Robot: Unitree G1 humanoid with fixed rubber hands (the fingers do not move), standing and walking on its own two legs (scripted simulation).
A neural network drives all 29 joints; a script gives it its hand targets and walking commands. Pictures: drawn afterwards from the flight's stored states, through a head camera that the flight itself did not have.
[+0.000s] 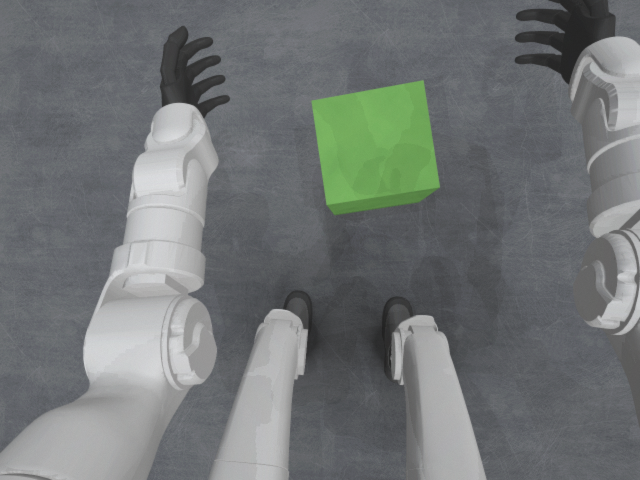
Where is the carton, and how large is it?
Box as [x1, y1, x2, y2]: [311, 80, 439, 214]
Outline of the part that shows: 423,80 311,101 326,204 334,214 418,202 439,187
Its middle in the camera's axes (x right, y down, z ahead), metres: +0.11 -0.18 +0.84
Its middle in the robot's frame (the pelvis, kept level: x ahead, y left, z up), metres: +0.55 -0.02 -0.53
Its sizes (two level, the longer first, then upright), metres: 0.210 0.200 0.250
